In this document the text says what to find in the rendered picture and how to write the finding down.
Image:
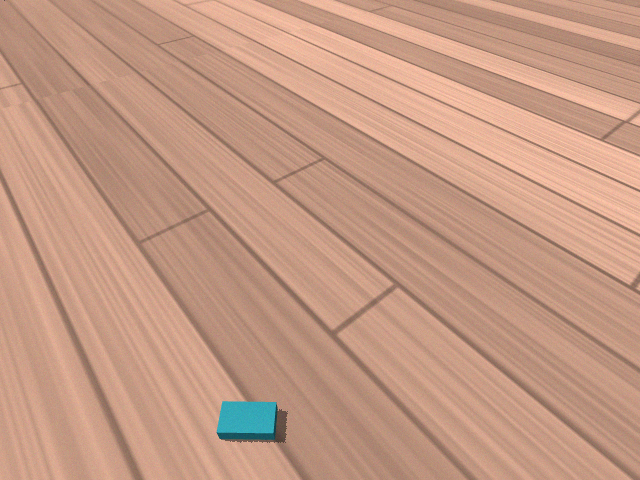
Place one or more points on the carton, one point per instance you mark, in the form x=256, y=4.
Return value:
x=247, y=420

